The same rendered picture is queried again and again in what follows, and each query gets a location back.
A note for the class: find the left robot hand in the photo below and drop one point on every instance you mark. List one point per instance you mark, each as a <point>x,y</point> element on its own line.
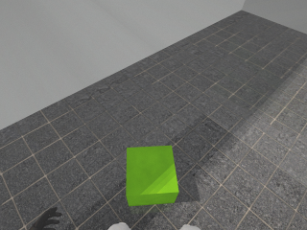
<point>45,220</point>

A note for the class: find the carton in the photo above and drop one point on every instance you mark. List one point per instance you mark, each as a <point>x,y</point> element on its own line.
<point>151,176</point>

